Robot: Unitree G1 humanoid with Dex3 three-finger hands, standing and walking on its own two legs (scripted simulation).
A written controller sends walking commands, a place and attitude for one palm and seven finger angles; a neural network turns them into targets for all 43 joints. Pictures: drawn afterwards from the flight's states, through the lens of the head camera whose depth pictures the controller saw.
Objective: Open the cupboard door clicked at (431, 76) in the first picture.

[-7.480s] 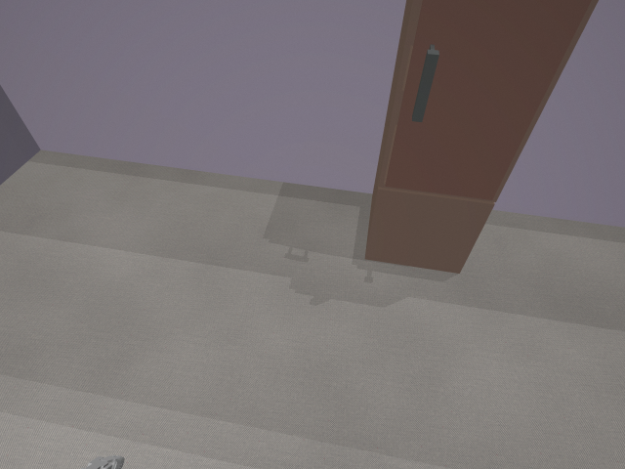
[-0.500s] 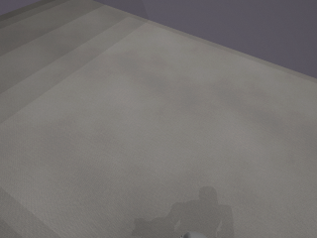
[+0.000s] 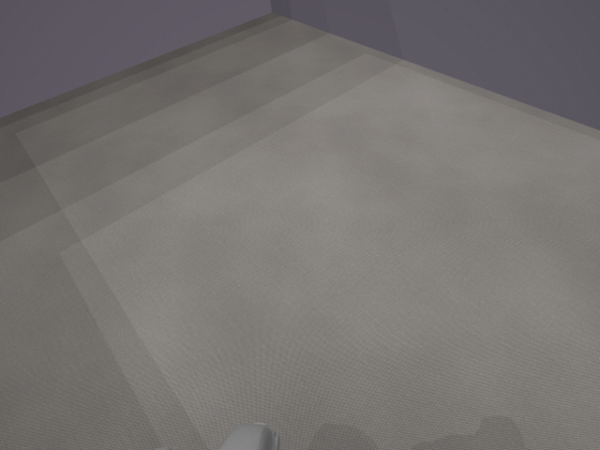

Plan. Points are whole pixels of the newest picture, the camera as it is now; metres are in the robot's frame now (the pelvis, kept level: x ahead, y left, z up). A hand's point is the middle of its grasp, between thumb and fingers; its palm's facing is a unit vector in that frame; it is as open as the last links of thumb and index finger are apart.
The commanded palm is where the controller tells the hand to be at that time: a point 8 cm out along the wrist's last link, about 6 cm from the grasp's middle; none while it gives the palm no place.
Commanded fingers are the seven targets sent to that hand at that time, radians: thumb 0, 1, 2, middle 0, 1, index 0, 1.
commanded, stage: turn to face it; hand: left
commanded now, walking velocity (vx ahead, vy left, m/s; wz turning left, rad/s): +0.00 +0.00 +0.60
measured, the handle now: out of the picture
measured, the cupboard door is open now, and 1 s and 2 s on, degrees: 0 0 0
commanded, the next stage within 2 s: none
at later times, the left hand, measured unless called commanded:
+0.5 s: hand out of the picture -0.05 +0.26 -0.18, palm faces +0.38 -0.88 -0.27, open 7.4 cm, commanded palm none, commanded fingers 0.00 0.90 0.90 -0.20 -0.30 -0.20 -0.30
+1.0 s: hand out of the picture -0.06 +0.21 -0.15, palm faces +0.58 -0.77 -0.26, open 7.4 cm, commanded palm none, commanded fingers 0.00 0.90 0.90 -0.20 -0.30 -0.20 -0.30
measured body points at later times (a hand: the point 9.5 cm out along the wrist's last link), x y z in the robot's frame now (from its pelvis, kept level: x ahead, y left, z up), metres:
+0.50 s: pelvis -0.02 +0.04 -0.01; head +0.01 +0.06 +0.44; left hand -0.07 +0.31 -0.16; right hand +0.19 -0.16 -0.13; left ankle -0.05 +0.13 -0.74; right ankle +0.01 -0.12 -0.66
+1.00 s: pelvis -0.01 +0.00 +0.00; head +0.02 +0.01 +0.44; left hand -0.09 +0.25 -0.13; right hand +0.19 -0.18 -0.15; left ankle -0.10 +0.11 -0.67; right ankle +0.06 -0.10 -0.74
